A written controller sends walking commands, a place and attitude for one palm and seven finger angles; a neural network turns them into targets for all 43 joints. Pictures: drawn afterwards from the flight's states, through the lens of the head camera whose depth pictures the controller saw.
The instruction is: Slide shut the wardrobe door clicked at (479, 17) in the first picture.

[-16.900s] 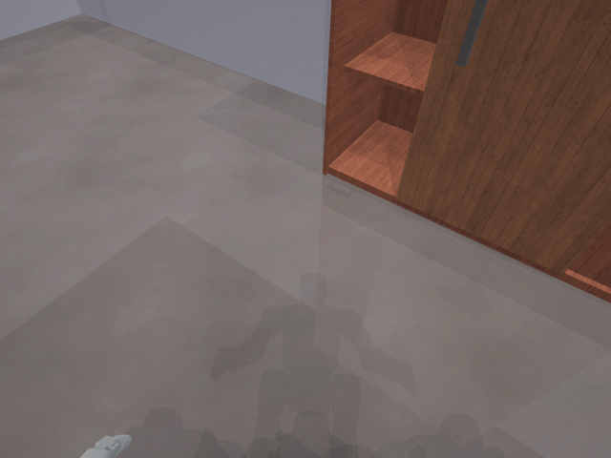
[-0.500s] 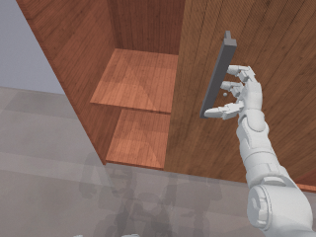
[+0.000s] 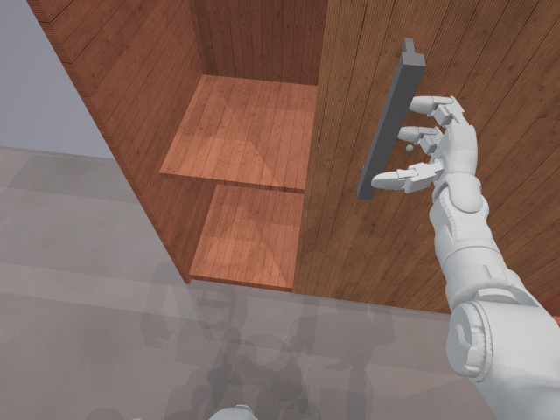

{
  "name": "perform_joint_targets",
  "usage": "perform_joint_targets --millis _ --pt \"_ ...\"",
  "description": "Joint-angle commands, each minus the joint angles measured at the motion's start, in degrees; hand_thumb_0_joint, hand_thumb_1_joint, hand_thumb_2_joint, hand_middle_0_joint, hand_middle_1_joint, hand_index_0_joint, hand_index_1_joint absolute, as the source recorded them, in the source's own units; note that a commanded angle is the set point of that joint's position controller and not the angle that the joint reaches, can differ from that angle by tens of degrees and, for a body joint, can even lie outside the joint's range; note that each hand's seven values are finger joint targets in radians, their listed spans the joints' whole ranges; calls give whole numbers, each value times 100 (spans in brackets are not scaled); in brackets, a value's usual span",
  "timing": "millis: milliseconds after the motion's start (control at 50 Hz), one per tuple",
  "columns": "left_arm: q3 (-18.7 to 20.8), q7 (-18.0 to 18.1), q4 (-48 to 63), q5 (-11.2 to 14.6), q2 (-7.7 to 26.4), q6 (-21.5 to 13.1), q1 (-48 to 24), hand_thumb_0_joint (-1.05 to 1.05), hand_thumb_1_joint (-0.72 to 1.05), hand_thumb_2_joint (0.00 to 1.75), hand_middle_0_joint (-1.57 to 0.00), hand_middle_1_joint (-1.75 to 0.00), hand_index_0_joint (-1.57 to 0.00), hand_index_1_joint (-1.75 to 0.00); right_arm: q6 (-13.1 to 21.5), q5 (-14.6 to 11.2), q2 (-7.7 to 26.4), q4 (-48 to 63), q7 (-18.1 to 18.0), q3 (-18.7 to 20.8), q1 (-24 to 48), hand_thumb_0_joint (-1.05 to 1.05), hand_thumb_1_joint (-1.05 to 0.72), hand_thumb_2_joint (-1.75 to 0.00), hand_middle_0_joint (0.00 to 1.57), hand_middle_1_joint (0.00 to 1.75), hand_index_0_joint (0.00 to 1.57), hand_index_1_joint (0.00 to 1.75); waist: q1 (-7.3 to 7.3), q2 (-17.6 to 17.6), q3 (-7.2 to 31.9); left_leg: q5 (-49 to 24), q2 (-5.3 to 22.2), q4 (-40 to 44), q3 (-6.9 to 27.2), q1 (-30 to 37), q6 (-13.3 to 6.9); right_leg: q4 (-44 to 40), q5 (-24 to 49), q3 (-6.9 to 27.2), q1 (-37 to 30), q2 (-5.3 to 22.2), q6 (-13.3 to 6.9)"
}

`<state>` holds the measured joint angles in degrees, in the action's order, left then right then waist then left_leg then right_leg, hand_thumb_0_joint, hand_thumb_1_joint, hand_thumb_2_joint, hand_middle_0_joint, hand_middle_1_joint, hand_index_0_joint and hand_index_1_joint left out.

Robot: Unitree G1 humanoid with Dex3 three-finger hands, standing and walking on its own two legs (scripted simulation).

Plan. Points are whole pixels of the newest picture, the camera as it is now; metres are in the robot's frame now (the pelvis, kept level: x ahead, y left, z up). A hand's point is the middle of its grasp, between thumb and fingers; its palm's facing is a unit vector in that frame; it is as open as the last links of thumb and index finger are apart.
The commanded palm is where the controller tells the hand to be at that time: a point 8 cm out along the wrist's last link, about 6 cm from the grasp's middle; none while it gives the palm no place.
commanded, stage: slide the fingers in behind the handle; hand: right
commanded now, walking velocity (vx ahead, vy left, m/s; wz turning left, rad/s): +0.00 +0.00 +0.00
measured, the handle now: (382, 130) +0.53 -0.07 +0.11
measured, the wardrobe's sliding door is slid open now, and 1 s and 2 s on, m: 0.38 0.38 0.38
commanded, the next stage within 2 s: move the hooked fingers beside the handle in 0.90 s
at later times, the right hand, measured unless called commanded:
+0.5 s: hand (402, 158) +0.47 -0.09 +0.11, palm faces -0.01 +1.00 +0.01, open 14.0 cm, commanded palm +0.44 -0.14 +0.12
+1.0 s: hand (395, 162) +0.45 -0.08 +0.12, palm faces +0.00 +1.00 +0.00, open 14.2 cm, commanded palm +0.43 -0.12 +0.12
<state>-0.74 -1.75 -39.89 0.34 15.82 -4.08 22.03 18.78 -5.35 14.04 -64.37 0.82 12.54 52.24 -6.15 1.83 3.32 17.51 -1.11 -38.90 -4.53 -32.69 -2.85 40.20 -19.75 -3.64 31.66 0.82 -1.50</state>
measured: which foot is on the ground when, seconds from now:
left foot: down 0.00-1.00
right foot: down 0.00-1.00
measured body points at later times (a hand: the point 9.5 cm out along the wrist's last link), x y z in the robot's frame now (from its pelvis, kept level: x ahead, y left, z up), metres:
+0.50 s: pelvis +0.00 -0.01 +0.00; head +0.06 +0.00 +0.45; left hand +0.04 +0.24 -0.12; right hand +0.46 -0.15 +0.11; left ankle +0.01 +0.09 -0.72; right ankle +0.00 -0.10 -0.72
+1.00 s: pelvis +0.01 -0.01 +0.00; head +0.05 +0.00 +0.45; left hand +0.07 +0.24 -0.12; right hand +0.45 -0.13 +0.12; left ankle +0.01 +0.09 -0.72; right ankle +0.00 -0.10 -0.72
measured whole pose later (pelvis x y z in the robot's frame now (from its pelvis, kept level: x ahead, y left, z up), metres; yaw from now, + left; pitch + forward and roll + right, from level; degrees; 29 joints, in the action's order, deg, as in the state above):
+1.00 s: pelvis +0.01 -0.01 +0.00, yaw +0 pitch +8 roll +0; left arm -0.3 -2.4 -39.5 0.4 14.0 -5.0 19.9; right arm 16.1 -5.9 6.7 -51.5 -5.1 6.3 42.2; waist -3.8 2.0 3.8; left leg 17.6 -0.9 -37.6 -3.7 -28.5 -2.3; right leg 38.4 -19.9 -4.3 27.1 0.4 -1.9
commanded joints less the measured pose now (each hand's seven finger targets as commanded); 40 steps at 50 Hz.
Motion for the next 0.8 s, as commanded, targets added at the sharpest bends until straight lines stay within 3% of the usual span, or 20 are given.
perform_joint_targets --millis 0,80,100,160,180,200,240,280,300,320,360,380,440,520,560,580,600,700,720,780 --pt "267 6 380 -4 770 -173 659 0 90 90 -20 -30 -20 -30 294 10 823 1072 -12 4 3067 0 50 -30 30 120 30 120 -346 -346 2155 -1514 -33 487 532 936 195 -350 1006 353 -788 -145 -88" --pt "266 3 407 -1 806 -163 661 0 90 90 -20 -30 -20 -30 300 29 964 946 38 83 2912 0 50 -30 30 120 30 120 -236 -305 2105 -1382 -22 497 538 944 164 -369 897 357 -673 -150 -80" --pt "255 1 425 -6 760 -162 651 0 90 90 -20 -30 -20 -30 327 30 805 1110 63 -34 2983 0 50 -30 30 120 30 120 -297 -111 2138 -1404 -28 476 518 904 168 -371 934 351 -785 -145 -71" --pt "262 -16 472 -8 762 -170 622 0 90 90 -20 -30 -20 -30 355 -14 795 1182 62 47 2733 0 50 -30 30 120 30 120 -195 -118 2208 -1421 -43 462 496 933 149 -372 1003 355 -876 -133 -59" --pt "273 -25 492 -8 821 -158 648 0 90 90 -20 -30 -20 -30 352 -38 1079 1131 37 265 2549 0 50 -30 30 120 30 120 -56 -362 2233 -1542 -54 431 473 1081 122 -388 1136 392 -788 -132 -63" --pt "257 -29 536 -2 773 -148 617 0 90 90 -20 -30 -20 -30 356 -29 892 1237 61 123 2486 0 50 -30 30 120 30 120 -126 -278 2217 -1550 -64 428 478 1076 142 -405 1110 356 -823 -124 -62" --pt "262 -35 583 0 745 -152 549 0 90 90 -20 -30 -20 -30 402 -50 815 1511 41 117 2418 0 50 -30 30 120 30 120 -47 -112 2215 -1570 -59 436 477 1094 128 -417 1145 333 -912 -120 -50" --pt "281 -43 597 6 772 -161 511 0 90 90 -20 -30 -20 -30 418 -79 784 1644 -16 62 2379 0 50 -30 30 120 30 120 -27 -231 2146 -1583 -70 445 445 1031 119 -431 1222 365 -954 -102 -53" --pt "287 -40 575 -2 749 -155 531 0 90 90 -20 -30 -20 -30 449 -65 767 1825 -54 60 2454 0 50 -30 30 120 30 120 -85 -212 2238 -1621 -82 421 433 1059 133 -444 1278 381 -1078 -83 -43" --pt "304 -51 609 2 725 -167 483 0 90 90 -20 -30 -20 -30 467 -58 646 2036 -78 -4 2315 0 50 -30 30 120 30 120 -3 9 2349 -1660 -89 388 425 1051 115 -436 1379 381 -1234 -85 -20" --pt "301 -53 577 -2 715 -175 446 0 90 90 -20 -30 -20 -30 431 -73 567 2097 -152 -41 2221 0 50 -30 30 120 30 120 -36 -191 2270 -1722 -93 416 403 1040 129 -439 1465 393 -1281 -57 -25" --pt "315 -42 559 9 769 -166 440 0 90 90 -20 -30 -20 -30 391 -78 813 2019 -199 88 2201 0 50 -30 30 120 30 120 3 -405 2150 -1787 -86 439 416 1099 127 -446 1499 382 -1144 -60 -41" --pt "294 -28 589 2 690 -148 377 0 90 90 -20 -30 -20 -30 348 12 677 2233 -252 39 2069 0 50 -30 30 120 30 120 42 -103 2179 -1834 -69 416 425 1196 125 -493 1496 336 -1197 -79 -20" --pt "321 -35 613 1 659 -184 317 0 90 90 -20 -30 -20 -30 295 -55 419 2509 -254 -88 1810 0 50 -30 30 120 30 120 88 -173 2341 -2097 -86 401 395 1259 117 -460 1865 341 -1472 -49 -2" --pt "299 -34 599 29 622 -183 264 0 90 90 -20 -30 -20 -30 199 -73 99 2389 -215 -362 1776 0 50 -30 30 120 30 120 9 -226 2037 -2025 -80 441 369 1151 125 -501 1764 335 -1366 -41 9" --pt "297 -34 584 47 666 -177 262 0 90 90 -20 -30 -20 -30 123 -74 234 2165 -216 -281 1702 0 50 -30 30 120 30 120 69 -331 1806 -1959 -76 476 371 1103 100 -521 1686 348 -1240 -53 2" --pt "298 -23 565 41 644 -166 274 0 90 90 -20 -30 -20 -30 105 -55 208 2202 -227 -300 1820 0 50 -30 30 120 30 120 -37 -408 1798 -1883 -76 494 366 1107 131 -538 1558 329 -1214 -51 -12" --pt "309 -23 598 31 585 -204 192 0 90 90 -20 -30 -20 -30 155 -70 25 2705 -297 -456 1886 0 50 -30 30 120 30 120 29 -124 2192 -2083 -72 440 379 1183 119 -497 1908 359 -1564 -53 18" --pt "297 -34 594 27 564 -220 176 0 90 90 -20 -30 -20 -30 142 -70 -200 2656 -301 -607 1867 0 50 -30 30 120 30 120 19 -174 2094 -2051 -76 430 348 1117 113 -501 1916 390 -1568 -50 33" --pt "316 -32 577 12 593 -225 178 0 90 90 -20 -30 -20 -30 128 -29 -116 2598 -407 -533 1840 0 50 -30 30 120 30 120 46 -376 2066 -1978 -81 451 349 1123 120 -523 1837 399 -1496 -53 25"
